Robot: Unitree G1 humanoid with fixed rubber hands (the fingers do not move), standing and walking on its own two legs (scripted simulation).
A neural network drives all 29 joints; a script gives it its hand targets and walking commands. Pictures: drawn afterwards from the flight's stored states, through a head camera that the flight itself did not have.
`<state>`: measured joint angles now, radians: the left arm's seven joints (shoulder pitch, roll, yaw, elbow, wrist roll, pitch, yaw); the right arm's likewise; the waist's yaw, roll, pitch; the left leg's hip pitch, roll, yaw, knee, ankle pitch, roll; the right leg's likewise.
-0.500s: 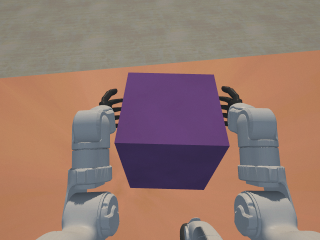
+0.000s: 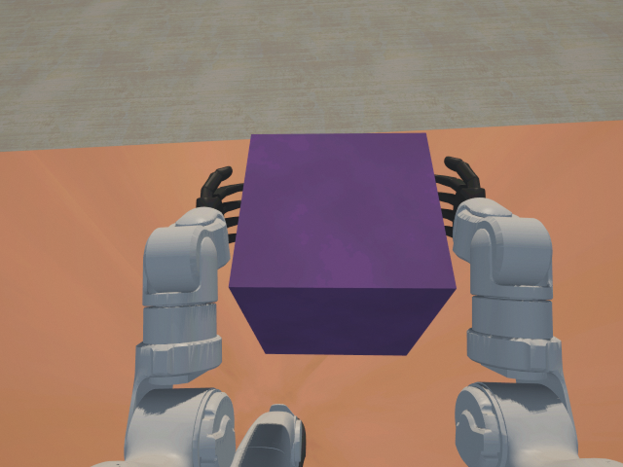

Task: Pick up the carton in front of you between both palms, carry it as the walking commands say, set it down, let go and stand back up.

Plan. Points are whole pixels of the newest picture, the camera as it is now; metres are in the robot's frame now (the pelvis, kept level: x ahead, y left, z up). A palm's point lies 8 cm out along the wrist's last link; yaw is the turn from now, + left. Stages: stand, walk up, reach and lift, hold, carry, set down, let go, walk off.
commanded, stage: carry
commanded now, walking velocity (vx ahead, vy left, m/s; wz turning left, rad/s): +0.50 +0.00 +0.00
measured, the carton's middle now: (336, 256) +0.36 +0.02 +0.04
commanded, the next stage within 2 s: none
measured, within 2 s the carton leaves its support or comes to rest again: neither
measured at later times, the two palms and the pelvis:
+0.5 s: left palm (259, 94) +0.67 +0.16 +0.08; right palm (433, 92) +0.66 -0.14 +0.08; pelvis +0.30 +0.03 -0.03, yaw +0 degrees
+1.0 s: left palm (282, 31) +0.96 +0.15 +0.04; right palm (414, 25) +0.98 -0.15 +0.04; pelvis +0.61 -0.01 -0.06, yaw +1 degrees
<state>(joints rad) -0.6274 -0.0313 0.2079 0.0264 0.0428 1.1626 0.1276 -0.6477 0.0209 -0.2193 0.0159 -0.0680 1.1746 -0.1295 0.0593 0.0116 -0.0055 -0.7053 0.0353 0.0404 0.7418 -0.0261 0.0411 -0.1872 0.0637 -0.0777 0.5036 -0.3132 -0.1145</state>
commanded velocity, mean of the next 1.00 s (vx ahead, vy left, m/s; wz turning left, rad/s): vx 0.50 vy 0.00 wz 0.00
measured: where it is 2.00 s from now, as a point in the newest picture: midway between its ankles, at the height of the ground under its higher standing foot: (334, 204)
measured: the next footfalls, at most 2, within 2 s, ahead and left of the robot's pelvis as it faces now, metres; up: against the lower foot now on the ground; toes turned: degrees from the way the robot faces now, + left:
left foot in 0.12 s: +0.26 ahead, +0.07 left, -0.03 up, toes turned +3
right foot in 0.66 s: +0.59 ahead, -0.05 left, -0.07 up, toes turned -2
